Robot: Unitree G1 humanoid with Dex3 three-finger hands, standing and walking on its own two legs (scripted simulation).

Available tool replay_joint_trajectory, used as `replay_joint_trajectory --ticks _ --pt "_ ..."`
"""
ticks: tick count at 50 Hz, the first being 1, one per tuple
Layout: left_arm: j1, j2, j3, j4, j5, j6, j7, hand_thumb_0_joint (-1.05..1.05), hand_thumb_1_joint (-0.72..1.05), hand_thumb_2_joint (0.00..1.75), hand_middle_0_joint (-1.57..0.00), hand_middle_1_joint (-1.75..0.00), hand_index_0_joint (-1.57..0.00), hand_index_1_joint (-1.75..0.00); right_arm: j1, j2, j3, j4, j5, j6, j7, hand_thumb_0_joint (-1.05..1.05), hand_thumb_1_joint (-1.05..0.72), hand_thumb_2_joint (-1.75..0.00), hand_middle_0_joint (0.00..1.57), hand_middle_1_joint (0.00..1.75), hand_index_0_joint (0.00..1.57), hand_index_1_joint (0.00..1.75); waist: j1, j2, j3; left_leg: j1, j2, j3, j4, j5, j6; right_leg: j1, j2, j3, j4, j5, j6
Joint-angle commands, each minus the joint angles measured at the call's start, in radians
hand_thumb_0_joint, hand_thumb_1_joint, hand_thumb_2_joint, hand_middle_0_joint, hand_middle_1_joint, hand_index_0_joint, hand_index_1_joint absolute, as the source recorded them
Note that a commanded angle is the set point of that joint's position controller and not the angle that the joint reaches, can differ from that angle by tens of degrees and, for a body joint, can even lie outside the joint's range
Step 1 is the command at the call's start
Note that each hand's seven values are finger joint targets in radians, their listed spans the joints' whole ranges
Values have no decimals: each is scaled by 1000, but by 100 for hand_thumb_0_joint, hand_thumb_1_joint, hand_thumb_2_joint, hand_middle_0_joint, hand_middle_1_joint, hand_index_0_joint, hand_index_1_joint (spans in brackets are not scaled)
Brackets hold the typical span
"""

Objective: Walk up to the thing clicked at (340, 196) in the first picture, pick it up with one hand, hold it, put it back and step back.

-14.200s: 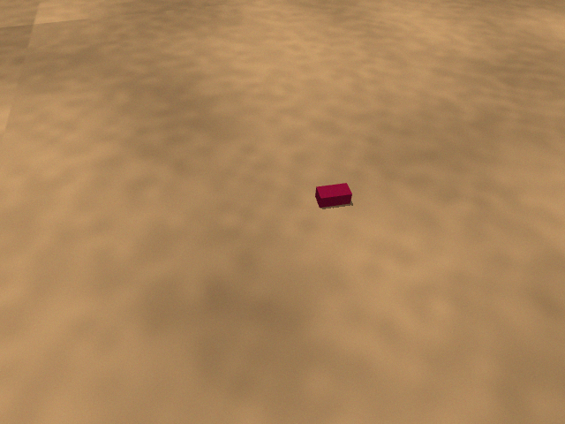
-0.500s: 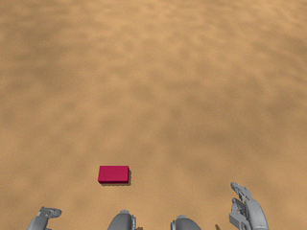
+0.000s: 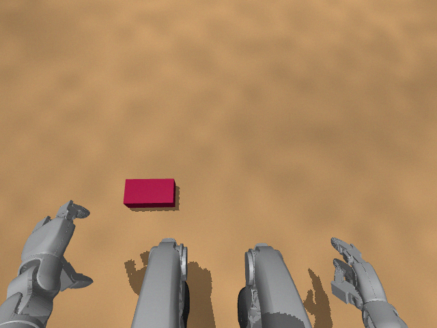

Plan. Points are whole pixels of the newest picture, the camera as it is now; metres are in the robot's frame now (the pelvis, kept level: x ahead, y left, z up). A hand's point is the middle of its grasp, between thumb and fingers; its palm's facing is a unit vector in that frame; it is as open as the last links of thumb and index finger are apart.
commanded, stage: rise first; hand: left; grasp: from above
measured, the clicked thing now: (150, 193) +0.48 +0.22 -0.50
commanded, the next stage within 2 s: none
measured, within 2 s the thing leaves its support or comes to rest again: neither
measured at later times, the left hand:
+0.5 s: hand (108, 214) +0.36 +0.28 -0.28, palm faces -0.49 -0.15 -0.86, open 14.1 cm
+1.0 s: hand (121, 201) +0.41 +0.27 -0.34, palm faces -0.45 -0.02 -0.89, open 14.2 cm
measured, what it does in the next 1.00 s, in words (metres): lowers itself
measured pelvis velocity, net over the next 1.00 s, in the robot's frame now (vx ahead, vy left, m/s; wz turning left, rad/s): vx -0.04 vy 0.00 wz -0.11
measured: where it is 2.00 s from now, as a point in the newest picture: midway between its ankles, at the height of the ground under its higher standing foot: outside the picture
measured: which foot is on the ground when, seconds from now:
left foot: down 0.00-1.00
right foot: down 0.00-1.00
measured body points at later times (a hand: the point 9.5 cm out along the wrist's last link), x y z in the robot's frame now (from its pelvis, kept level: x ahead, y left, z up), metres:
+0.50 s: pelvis -0.05 +0.00 -0.13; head +0.17 +0.04 +0.27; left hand +0.39 +0.29 -0.23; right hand +0.02 -0.29 -0.24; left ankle +0.06 +0.11 -0.49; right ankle +0.04 -0.12 -0.49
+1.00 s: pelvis -0.04 +0.00 -0.17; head +0.20 +0.05 +0.20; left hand +0.43 +0.27 -0.29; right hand +0.03 -0.27 -0.29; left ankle +0.06 +0.11 -0.49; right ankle +0.04 -0.12 -0.49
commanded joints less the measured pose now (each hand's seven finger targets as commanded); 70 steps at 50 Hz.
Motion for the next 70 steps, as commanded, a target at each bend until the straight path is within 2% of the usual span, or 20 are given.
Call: replay_joint_trajectory --ticks 1,3,5,8,10,12,14,17,23,27,32,34,38,41,46,49,52,54,62,70 --pt "-238 256 67 -55 81 -38 60 0 -61 104 -9 -105 -7 -107 110 -174 -76 -40 2 -15 -5 0 -92 -91 20 30 20 30 3 125 -565 439 -7 -51 -134 316 -3 47 24 -3 -121 301 -28" --pt "-357 250 33 1 120 -52 63 0 -61 103 -10 -105 -8 -106 131 -168 -75 -11 -3 -10 -2 0 -94 -91 20 30 20 30 -17 107 -572 370 -9 -42 -81 278 3 18 24 -7 -94 280 -26" --pt "-445 311 49 53 160 -71 71 0 -59 103 -10 -103 -9 -104 140 -171 -80 1 -8 -4 -3 0 -92 -91 20 30 20 30 -14 78 -585 288 -11 -25 -33 190 9 3 27 -4 -87 223 -23" --pt "-512 342 49 122 211 -92 91 0 -53 103 -9 -100 -8 -101 156 -166 -76 19 -16 8 -2 0 -87 -90 20 30 20 30 -11 57 -623 214 -17 -1 23 158 12 16 32 1 -69 198 -22" --pt "-579 399 73 172 245 -107 108 0 -53 104 -7 -101 -6 -102 165 -167 -72 27 -22 18 -1 0 -85 -89 20 30 20 30 -6 47 -623 158 -19 4 52 138 15 15 34 1 -54 174 -21" --pt "-633 391 53 218 274 -117 118 0 -53 104 -7 -101 -6 -102 172 -157 -66 33 -28 33 4 0 -86 -89 20 30 20 30 -24 36 -597 91 -20 11 80 110 20 5 38 7 -49 139 -20" --pt "-655 419 63 281 305 -121 129 0 -55 105 -5 -102 -4 -103 182 -159 -61 38 -34 49 6 0 -86 -89 20 30 20 30 -21 35 -581 41 -21 14 102 92 23 -20 43 9 -36 111 -21" --pt "-707 435 62 314 353 -132 146 0 -55 105 -5 -102 -4 -102 189 -166 -56 51 -44 71 14 0 -87 -89 20 30 20 30 -18 103 -571 66 -17 -2 109 71 15 -109 45 -21 22 103 -33" --pt "-818 452 35 374 435 -163 184 0 -56 105 -5 -100 -5 -100 206 -174 -44 68 -60 112 24 0 -89 -90 20 30 20 30 -58 162 -545 44 -11 -26 149 43 14 -225 48 -53 99 96 -40" --pt "-863 485 38 407 479 -185 214 0 -57 104 -6 -98 -5 -99 214 -182 -33 92 -75 125 32 0 -89 -90 20 30 20 30 -66 194 -550 49 -7 -39 182 76 9 -264 45 -67 153 135 -39" --pt "-930 467 5 464 539 -197 252 0 -58 105 -6 -98 -5 -99 221 -189 -26 109 -96 137 39 0 -90 -90 20 30 20 30 -99 225 -527 38 0 -49 214 73 4 -333 47 -83 191 141 -40" --pt "-931 494 23 465 560 -198 268 0 -57 104 -6 -99 -5 -99 222 -192 -28 117 -100 141 40 0 -90 -90 20 30 20 30 -77 247 -564 69 2 -51 218 99 0 -338 49 -88 210 160 -42" --pt "-965 467 2 501 582 -194 287 0 -57 103 -6 -100 -6 -100 224 -200 -24 125 -116 144 47 0 -91 -90 20 30 20 30 -106 264 -553 81 11 -76 233 108 -4 -378 44 -103 247 175 -38" --pt "-990 506 16 505 597 -190 303 0 -57 103 -6 -100 -6 -100 221 -198 -14 124 -121 147 50 0 -91 -91 20 30 20 30 -110 260 -558 59 11 -65 262 118 3 -363 47 -100 244 190 -35" --pt "-992 495 21 549 587 -177 321 0 -56 101 -6 -102 -6 -101 234 -196 -3 125 -131 144 57 0 -91 -91 20 30 20 30 -123 223 -560 27 10 -62 290 136 9 -345 55 -102 254 212 -31" --pt "-1014 533 40 531 579 -172 325 0 -56 100 -6 -103 -7 -102 231 -192 3 120 -134 143 57 0 -91 -91 20 30 20 30 -113 221 -571 -8 11 -44 314 147 16 -312 59 -94 248 227 -28" --pt "-1025 545 45 531 576 -171 325 0 -55 100 -6 -104 -7 -103 245 -186 12 125 -142 143 61 0 -91 -91 20 30 20 30 -134 194 -575 -57 10 -31 349 171 24 -254 64 -90 242 263 -19" --pt "-989 548 54 552 573 -168 323 0 -55 100 -6 -103 -7 -102 254 -184 12 127 -143 143 63 0 -91 -91 20 30 20 30 -131 174 -578 -70 11 -27 363 194 27 -224 65 -85 240 288 -14" --pt "-985 560 52 545 573 -166 314 0 -56 101 -6 -103 -6 -102 252 -197 18 121 -144 148 65 0 -91 -90 20 30 20 30 -126 253 -565 -26 23 -51 358 181 14 -289 73 -107 280 267 -29" --pt "-999 548 37 567 574 -160 322 0 -55 100 -6 -102 -6 -101 248 -213 31 114 -144 147 69 0 -91 -90 20 30 20 30 -149 277 -512 -40 26 -70 354 154 8 -338 72 -122 309 250 -30"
